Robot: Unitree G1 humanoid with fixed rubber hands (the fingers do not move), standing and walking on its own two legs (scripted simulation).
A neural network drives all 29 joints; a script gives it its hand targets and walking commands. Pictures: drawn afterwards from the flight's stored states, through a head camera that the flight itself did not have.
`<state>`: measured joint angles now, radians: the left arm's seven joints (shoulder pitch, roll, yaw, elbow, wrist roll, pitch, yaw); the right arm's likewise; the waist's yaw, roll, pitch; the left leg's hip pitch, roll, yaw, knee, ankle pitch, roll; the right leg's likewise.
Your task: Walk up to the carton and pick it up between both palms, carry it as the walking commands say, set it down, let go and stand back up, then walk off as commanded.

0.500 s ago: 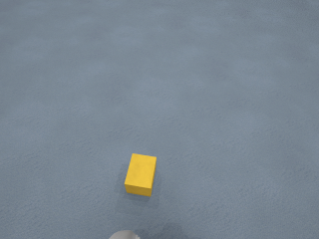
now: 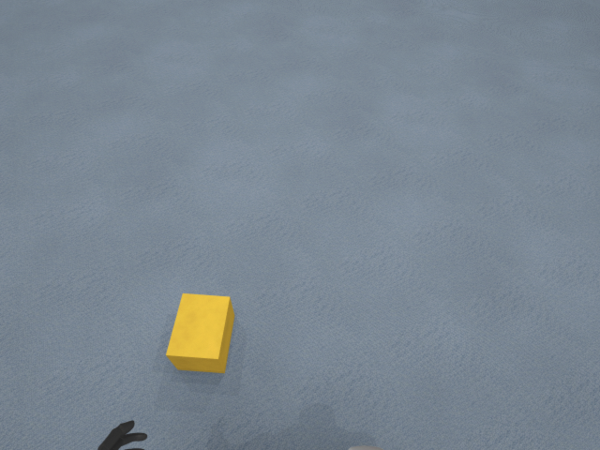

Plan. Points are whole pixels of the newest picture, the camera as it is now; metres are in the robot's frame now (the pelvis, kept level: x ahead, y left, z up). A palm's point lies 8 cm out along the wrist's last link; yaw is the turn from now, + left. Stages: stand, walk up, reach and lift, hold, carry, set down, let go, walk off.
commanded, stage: walk off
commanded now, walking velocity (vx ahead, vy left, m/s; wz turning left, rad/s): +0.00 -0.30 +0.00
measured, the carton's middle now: (203, 333) +0.52 +0.24 -0.68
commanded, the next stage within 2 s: none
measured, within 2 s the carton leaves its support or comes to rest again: neither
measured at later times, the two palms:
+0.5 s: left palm out of the picture +0.08 +0.13 -0.14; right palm out of the picture +0.02 -0.35 -0.10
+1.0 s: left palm out of the picture +0.10 -0.02 -0.15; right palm out of the picture +0.11 -0.50 -0.13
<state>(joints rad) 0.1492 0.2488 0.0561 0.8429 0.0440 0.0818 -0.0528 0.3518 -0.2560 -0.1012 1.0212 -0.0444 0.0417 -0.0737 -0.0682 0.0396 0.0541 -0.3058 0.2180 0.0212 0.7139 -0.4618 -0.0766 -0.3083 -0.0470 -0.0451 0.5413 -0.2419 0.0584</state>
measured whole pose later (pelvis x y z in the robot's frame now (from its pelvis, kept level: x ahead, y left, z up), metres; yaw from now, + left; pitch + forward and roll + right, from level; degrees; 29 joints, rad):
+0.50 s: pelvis +0.03 -0.11 +0.02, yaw +0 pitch +0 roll -3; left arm 0.23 0.23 0.07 0.93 0.03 0.11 -0.03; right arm 0.33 -0.14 -0.05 1.02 -0.03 0.01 -0.08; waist -0.01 -0.07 0.05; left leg -0.20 0.12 0.18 0.54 -0.33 0.01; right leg -0.53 0.02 0.10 1.24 -0.30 0.09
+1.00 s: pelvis +0.06 -0.25 -0.01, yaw +3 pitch +1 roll -3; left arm 0.21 0.18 0.03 0.94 0.03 0.06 0.02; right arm 0.23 -0.18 -0.06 0.99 -0.03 0.03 -0.09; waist 0.01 0.00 0.03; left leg -0.31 0.03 0.18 0.69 -0.40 0.08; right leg -0.34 0.01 -0.14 0.70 -0.40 -0.02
